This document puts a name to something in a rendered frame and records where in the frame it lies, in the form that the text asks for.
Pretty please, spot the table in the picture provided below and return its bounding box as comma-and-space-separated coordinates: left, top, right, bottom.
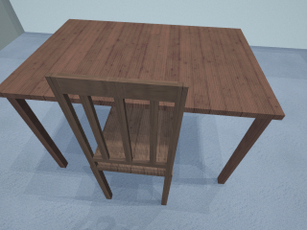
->
0, 19, 286, 184

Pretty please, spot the chair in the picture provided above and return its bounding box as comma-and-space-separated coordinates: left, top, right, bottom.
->
45, 72, 189, 206

